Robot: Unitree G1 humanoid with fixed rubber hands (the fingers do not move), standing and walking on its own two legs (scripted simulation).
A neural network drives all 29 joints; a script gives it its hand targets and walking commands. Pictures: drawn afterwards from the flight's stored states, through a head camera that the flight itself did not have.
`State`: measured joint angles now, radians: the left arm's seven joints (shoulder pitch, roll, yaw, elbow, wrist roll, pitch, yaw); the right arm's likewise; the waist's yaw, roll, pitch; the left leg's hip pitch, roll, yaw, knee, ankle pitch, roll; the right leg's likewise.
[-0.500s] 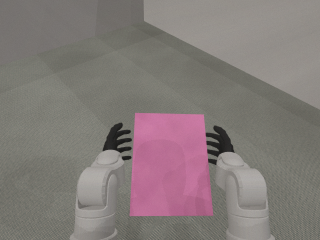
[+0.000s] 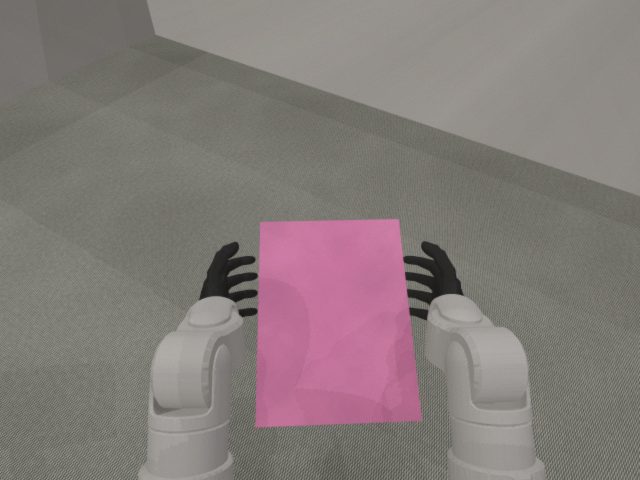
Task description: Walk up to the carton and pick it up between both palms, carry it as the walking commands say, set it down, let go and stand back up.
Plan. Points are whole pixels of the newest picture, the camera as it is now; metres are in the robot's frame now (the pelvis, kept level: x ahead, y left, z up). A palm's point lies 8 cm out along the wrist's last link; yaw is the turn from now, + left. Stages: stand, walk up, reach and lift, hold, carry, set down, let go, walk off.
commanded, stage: carry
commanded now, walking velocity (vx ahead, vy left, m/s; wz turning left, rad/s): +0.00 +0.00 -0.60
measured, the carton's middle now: (330, 326) +0.32 +0.00 +0.02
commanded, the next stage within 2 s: none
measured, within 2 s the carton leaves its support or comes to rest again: neither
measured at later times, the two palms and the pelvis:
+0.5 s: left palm (370, 339) +0.26 -0.03 +0.09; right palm (619, 442) +0.16 -0.26 +0.09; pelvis -0.06 -0.04 +0.00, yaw -20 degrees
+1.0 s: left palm (404, 376) +0.21 -0.06 +0.11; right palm out of the picture +0.07 -0.27 +0.12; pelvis -0.10 -0.01 +0.02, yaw -36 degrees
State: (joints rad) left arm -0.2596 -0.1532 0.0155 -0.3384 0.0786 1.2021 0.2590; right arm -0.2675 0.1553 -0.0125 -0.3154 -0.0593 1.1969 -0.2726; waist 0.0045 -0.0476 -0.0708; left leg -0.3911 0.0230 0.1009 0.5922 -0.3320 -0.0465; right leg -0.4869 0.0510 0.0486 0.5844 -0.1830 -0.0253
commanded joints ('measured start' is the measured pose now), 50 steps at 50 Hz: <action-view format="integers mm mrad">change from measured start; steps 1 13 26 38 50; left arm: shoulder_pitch -239 -241 -249 -254 -276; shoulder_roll -984 -998 -1060 -982 -1005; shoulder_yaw -475 -485 -408 -459 -496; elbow -76 -54 -46 -70 -60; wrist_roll -290 -302 -274 -286 -301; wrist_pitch -6 -1 -38 -9 -3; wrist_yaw -198 -177 -210 -202 -185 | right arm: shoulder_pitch -217 -205 -376 -228 -231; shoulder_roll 978 954 1107 1030 970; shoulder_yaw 412 404 543 447 394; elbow -65 -112 -157 -54 -93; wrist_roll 269 272 358 280 270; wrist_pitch -24 -20 -32 -14 -22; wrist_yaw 202 202 226 205 212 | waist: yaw -11 -26 -2 -10 -23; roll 350 283 -105 -78 259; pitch -298 -242 -315 -338 -220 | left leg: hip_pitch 363 315 -270 205 314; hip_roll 464 344 107 32 323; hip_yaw -436 -4 -53 -20 -32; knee -317 -153 544 -163 -191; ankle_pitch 203 519 -119 8 460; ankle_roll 129 121 -54 -8 134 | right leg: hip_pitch -211 -45 418 169 -120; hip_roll -8 -65 -289 -205 -82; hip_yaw -35 -194 137 207 -158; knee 246 228 -128 -78 361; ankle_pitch -237 -258 398 248 -255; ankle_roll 39 80 -117 -51 88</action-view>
